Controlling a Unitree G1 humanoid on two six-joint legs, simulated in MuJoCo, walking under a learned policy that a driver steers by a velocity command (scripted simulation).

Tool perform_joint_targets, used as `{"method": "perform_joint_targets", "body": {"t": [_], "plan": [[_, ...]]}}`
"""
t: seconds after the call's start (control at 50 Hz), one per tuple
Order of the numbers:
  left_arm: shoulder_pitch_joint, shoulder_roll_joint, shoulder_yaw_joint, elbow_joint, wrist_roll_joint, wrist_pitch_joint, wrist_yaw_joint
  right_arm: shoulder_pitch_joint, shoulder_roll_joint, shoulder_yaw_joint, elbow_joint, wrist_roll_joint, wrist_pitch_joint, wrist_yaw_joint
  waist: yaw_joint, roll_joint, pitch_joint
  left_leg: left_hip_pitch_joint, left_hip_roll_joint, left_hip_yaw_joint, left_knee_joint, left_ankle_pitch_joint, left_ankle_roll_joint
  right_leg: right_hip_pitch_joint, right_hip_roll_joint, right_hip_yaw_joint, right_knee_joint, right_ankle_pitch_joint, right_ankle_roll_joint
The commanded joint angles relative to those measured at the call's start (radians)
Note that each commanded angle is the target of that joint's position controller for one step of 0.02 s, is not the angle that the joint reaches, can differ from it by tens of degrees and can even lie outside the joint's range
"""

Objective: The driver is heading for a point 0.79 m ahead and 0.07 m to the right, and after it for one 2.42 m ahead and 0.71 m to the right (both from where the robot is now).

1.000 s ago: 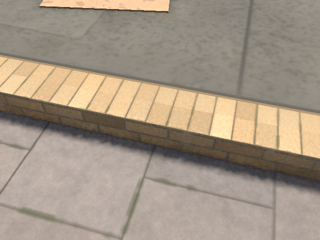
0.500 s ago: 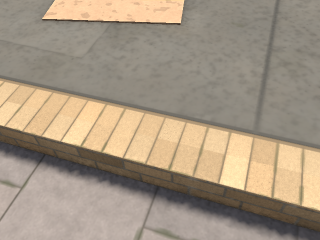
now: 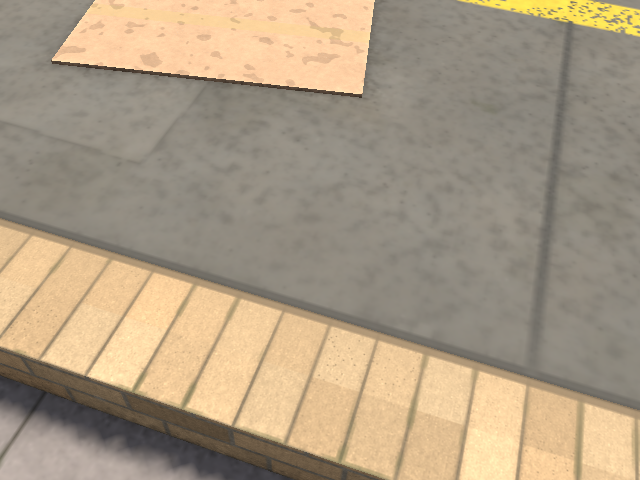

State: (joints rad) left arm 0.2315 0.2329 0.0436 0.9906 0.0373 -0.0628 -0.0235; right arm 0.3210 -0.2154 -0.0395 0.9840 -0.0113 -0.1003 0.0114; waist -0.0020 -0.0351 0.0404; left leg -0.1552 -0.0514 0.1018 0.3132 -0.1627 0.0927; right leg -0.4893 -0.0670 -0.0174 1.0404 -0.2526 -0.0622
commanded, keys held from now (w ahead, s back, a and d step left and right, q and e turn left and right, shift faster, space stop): w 0.86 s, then w+e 0.14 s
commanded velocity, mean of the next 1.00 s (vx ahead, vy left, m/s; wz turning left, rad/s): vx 0.50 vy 0.00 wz -0.02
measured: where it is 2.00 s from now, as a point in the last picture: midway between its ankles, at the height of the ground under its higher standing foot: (353, 193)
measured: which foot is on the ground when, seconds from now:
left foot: down 0.00-0.32, up 0.34-0.82, down 0.84-1.00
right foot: up 0.00-0.30, down 0.32-0.88, up 0.90-1.00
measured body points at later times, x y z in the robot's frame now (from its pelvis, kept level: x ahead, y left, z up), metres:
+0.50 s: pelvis +0.24 -0.04 -0.01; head +0.24 -0.05 +0.44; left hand +0.19 +0.20 -0.15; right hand +0.30 -0.27 -0.16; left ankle +0.20 +0.08 -0.58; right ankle +0.23 -0.10 -0.75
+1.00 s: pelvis +0.54 +0.03 +0.08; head +0.56 +0.02 +0.53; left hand +0.59 +0.28 -0.06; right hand +0.63 -0.21 -0.06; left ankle +0.60 +0.08 -0.58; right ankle +0.43 -0.14 -0.41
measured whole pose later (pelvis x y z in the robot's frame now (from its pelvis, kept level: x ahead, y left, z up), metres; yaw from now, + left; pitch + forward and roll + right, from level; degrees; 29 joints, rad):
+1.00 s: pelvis +0.54 +0.03 +0.08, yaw -2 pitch +2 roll +3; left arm 0.31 0.23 0.05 0.96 0.03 -0.11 -0.08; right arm 0.17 -0.20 -0.02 0.92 -0.07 -0.07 0.06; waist -0.01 -0.03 0.00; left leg -0.63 -0.02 0.24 1.03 -0.45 0.14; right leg -0.66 0.07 0.24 1.84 0.05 -0.19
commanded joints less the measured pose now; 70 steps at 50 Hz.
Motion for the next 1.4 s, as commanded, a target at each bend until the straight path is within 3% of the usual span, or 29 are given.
{"method": "perform_joint_targets", "body": {"t": [0.02, 0.2, 0.26, 0.3, 0.32, 0.34, 0.36, 0.38, 0.42, 0.5, 0.58, 0.7, 0.72, 0.76, 0.78, 0.82, 0.84, 0.86, 0.88, 0.9, 0.92, 0.94, 0.96, 1.0, 1.06, 1.1, 1.18, 1.28, 1.4], "plan": [[0.026, 0.027, 0.003, -0.022, 0.006, 0.009, -0.007, 0.061, -0.109, -0.015, -0.011, 0.008, -0.02, -0.008, 0.022, 0.098, 0.0, 0.056, 0.259, -0.189, -0.177, 0.288, 0.101, -0.094, -0.034, -0.01, -0.037, 0.085, 0.024], [-0.191, -0.001, -0.02, -0.093, -0.008, 0.011, 0.012, 0.177, -0.085, -0.003, 0.045, -0.013, -0.005, -0.018, -0.031, 0.114, 0.058, 0.108, 0.266, -0.128, -0.114, 0.406, 0.12, -0.035, 0.019, -0.085, -0.329, 0.118, 0.02], [-0.058, 0.019, -0.006, -0.054, -0.007, -0.007, 0.032, 0.128, -0.102, -0.008, 0.034, -0.021, 0.0, -0.024, 0.037, 0.112, -0.003, 0.159, 0.275, -0.112, 0.076, 0.788, 0.109, 0.116, 0.08, -0.096, -0.39, 0.031, -0.039], [0.223, 0.037, 0.016, 0.037, 0.001, -0.029, 0.046, 0.086, -0.111, -0.013, 0.03, 0.008, 0.005, -0.019, 0.161, 0.08, -0.111, 0.049, 0.197, -0.071, 0.435, 0.761, 0.067, 0.44, 0.096, -0.085, -0.599, 0.167, -0.073], [0.338, 0.161, 0.046, 0.055, 0.024, -0.036, 0.054, 0.068, -0.056, 0.001, -0.013, 0.019, 0.001, -0.016, 0.178, -0.062, -0.166, -0.167, 0.111, -0.022, 0.764, 0.298, 0.019, 0.616, -0.16, 0.217, -0.679, 0.247, -0.121], [0.313, 0.235, 0.069, 0.057, 0.002, -0.019, 0.042, 0.202, 0.016, 0.004, -0.004, 0.026, 0.008, -0.017, 0.073, -0.189, -0.202, -0.402, -0.022, -0.054, 1.034, -0.31, -0.009, 0.699, -0.357, 0.559, -0.746, 0.41, -0.253], [0.238, 0.182, 0.066, 0.044, -0.033, -0.006, 0.032, 0.163, -0.025, -0.006, 0.008, -0.008, 0.023, -0.017, 0.07, -0.057, -0.125, -0.49, 0.039, -0.112, 1.159, -0.278, -0.009, 0.586, -0.342, 0.552, -0.793, 0.107, -0.292], [0.165, 0.08, 0.04, 0.032, -0.035, -0.004, 0.025, 0.083, -0.027, -0.012, -0.012, -0.024, 0.024, -0.009, 0.052, -0.012, -0.018, -0.554, 0.076, -0.118, 1.189, -0.219, -0.008, 0.476, -0.29, 0.466, -0.838, -0.125, -0.264], [0.136, -0.013, 0.008, 0.046, -0.023, -0.012, 0.028, 0.043, -0.018, -0.021, -0.031, -0.025, 0.034, 0.005, -0.004, -0.014, 0.071, -0.576, 0.118, -0.113, 1.188, -0.146, -0.008, 0.331, -0.19, 0.33, -0.889, -0.199, -0.176], [0.229, 0.017, 0.003, 0.107, -0.018, -0.034, 0.022, -0.019, 0.058, 0.003, -0.086, -0.029, 0.068, 0.02, -0.031, 0.008, 0.062, -0.772, 0.12, -0.079, 1.403, -0.099, -0.022, 0.279, -0.149, 0.225, -0.848, -0.053, -0.161], [0.347, 0.014, -0.015, 0.143, -0.013, -0.046, 0.02, -0.244, 0.1, 0.034, -0.221, -0.026, 0.091, -0.018, 0.022, -0.043, 0.086, -1.132, 0.106, -0.037, 1.758, -0.232, -0.029, 0.334, -0.194, 0.254, -0.871, -0.031, -0.211], [0.415, 0.022, -0.041, 0.197, -0.031, -0.044, 0.047, -0.526, 0.127, 0.096, -0.465, -0.022, 0.077, -0.036, 0.029, 0.008, 0.118, -1.382, 0.173, -0.023, 1.591, -0.382, 0.027, 0.461, -0.166, 0.168, -0.942, -0.005, -0.124], [0.451, 0.01, -0.046, 0.214, -0.036, -0.038, 0.058, -0.572, 0.139, 0.109, -0.509, -0.018, 0.08, -0.031, 0.058, -0.044, 0.11, -1.348, 0.17, 0.018, 1.543, -0.404, 0.031, 0.477, -0.157, 0.156, -0.997, 0.113, -0.137], [0.441, 0.01, -0.048, 0.197, -0.056, -0.016, 0.079, -0.543, 0.146, 0.126, -0.524, -0.02, 0.092, -0.007, 0.057, 0.003, 0.039, -0.961, 0.17, 0.065, 1.22, -0.305, 0.047, 0.411, -0.155, 0.069, -1.134, 0.449, -0.159], [0.355, -0.005, -0.063, 0.145, -0.068, -0.018, 0.073, -0.442, 0.135, 0.117, -0.477, 0.007, 0.088, 0.005, -0.006, 0.04, -0.024, -0.652, 0.109, 0.137, 1.054, -0.254, 0.061, 0.333, -0.113, -0.034, -1.072, 0.892, -0.151], [0.346, 0.159, -0.025, 0.1, -0.053, -0.032, 0.052, -0.202, 0.049, 0.071, -0.392, 0.011, 0.09, 0.003, -0.11, -0.084, -0.265, -0.321, -0.013, 0.166, 0.968, -0.267, 0.067, 0.465, -0.179, -0.037, -0.752, 1.664, -0.147], [0.327, 0.238, 0.009, 0.091, -0.064, -0.034, 0.036, -0.057, 0.0, 0.047, -0.357, 0.009, 0.09, 0.003, -0.191, -0.16, -0.375, -0.202, -0.038, 0.095, 0.834, -0.309, 0.089, 0.556, -0.2, -0.026, -0.539, 1.767, -0.123], [0.298, 0.236, 0.024, 0.074, -0.066, -0.045, 0.024, 0.083, -0.073, 0.015, -0.301, -0.015, 0.081, 0.007, -0.248, -0.145, -0.449, -0.047, 0.033, -0.112, 0.732, -0.354, 0.13, 0.5, -0.169, -0.006, -0.25, 1.588, -0.097], [0.339, 0.1, 0.009, 0.017, -0.091, -0.065, -0.008, 0.145, -0.189, -0.026, -0.241, -0.024, 0.077, -0.005, -0.19, 0.164, -0.499, 0.192, 0.328, -0.755, 0.346, -0.429, 0.238, 0.11, 0.053, 0.039, 0.174, 0.776, -0.03], [0.288, 0.078, 0.032, 0.006, -0.029, -0.074, -0.03, 0.101, -0.224, -0.051, -0.224, -0.001, 0.099, -0.014, -0.17, 0.199, -0.505, 0.138, 0.401, -1.159, -0.025, -0.456, 0.221, -0.009, 0.174, 0.142, 0.619, 0.158, -0.012], [0.254, -0.017, 0.025, -0.055, -0.013, -0.061, -0.023, -0.064, -0.191, -0.045, -0.21, 0.005, 0.086, -0.002, -0.045, 0.101, -0.347, -0.036, 0.441, -1.038, -0.006, -0.528, 0.182, -0.134, 0.117, 0.211, 0.838, 0.176, -0.014], [0.145, 0.025, 0.017, -0.031, 0.004, -0.057, -0.082, 0.049, -0.097, 0.005, -0.104, -0.069, 0.039, 0.044, -0.155, 0.012, 0.091, -0.315, 0.362, -0.852, 0.053, -0.551, 0.185, -0.386, 0.165, 0.392, 1.05, 0.292, -0.073], [0.148, -0.004, 0.004, -0.063, 0.036, -0.061, -0.082, 0.008, -0.043, 0.01, -0.042, -0.054, 0.012, 0.063, -0.061, 0.016, 0.037, -0.311, 0.35, -0.676, 0.11, -0.368, 0.175, -0.442, 0.147, 0.364, 1.056, 0.278, -0.137], [0.172, -0.099, -0.044, -0.1, 0.0, -0.047, -0.086, -0.139, 0.08, 0.041, 0.012, -0.097, -0.008, 0.074, 0.079, -0.093, -0.031, -0.339, 0.322, -0.4, 0.118, -0.204, 0.052, -0.48, 0.071, 0.352, 0.971, 0.366, -0.222], [0.142, -0.037, -0.025, -0.117, -0.022, -0.032, -0.088, -0.281, 0.091, 0.052, -0.03, -0.084, -0.061, 0.037, 0.177, 0.015, -0.059, -0.447, 0.198, -0.026, -0.013, -0.087, -0.085, -0.32, -0.003, 0.217, 0.687, 0.373, -0.195], [0.034, 0.062, 0.007, -0.145, -0.01, -0.047, -0.102, -0.24, 0.016, 0.042, -0.038, -0.083, -0.093, 0.016, 0.118, 0.094, -0.077, -0.437, 0.132, 0.095, -0.054, 0.018, -0.097, -0.264, 0.016, 0.144, 0.572, 0.409, -0.122], [-0.149, 0.064, 0.021, -0.2, -0.029, -0.067, -0.089, 0.057, -0.109, 0.018, 0.012, -0.12, -0.071, 0.0, -0.023, 0.149, -0.084, 0.064, 0.207, 0.101, -0.057, 0.433, -0.114, -0.447, 0.053, 0.137, 0.253, 0.366, -0.035], [-0.251, 0.018, 0.017, -0.232, -0.006, -0.007, -0.062, 0.127, -0.109, 0.017, 0.037, -0.083, -0.076, 0.049, 0.006, 0.132, -0.024, 0.291, 0.314, 0.116, -0.084, 0.782, -0.03, -0.434, 0.046, 0.088, -0.141, 0.269, -0.012], [-0.18, 0.076, 0.037, -0.184, -0.014, -0.015, -0.055, 0.142, -0.21, -0.025, 0.004, -0.066, -0.042, 0.011, 0.058, 0.141, -0.026, 0.365, 0.344, 0.177, 0.062, 1.096, -0.082, -0.205, 0.135, -0.043, -0.324, 0.055, -0.004]]}}
Keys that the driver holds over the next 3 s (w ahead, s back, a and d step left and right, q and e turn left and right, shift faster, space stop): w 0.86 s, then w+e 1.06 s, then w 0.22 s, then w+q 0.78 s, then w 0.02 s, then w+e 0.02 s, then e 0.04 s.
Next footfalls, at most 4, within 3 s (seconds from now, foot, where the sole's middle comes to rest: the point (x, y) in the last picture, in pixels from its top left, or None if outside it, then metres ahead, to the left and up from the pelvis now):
0.32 right None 0.27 -0.10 -0.78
0.84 left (280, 374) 0.64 0.08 -0.62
1.46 right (375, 264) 0.92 -0.12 -0.62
1.84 left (332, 152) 1.30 -0.03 -0.62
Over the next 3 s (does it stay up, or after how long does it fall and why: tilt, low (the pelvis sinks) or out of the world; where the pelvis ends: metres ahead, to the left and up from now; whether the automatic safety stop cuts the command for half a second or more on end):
stays up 1.58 -0.30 0.16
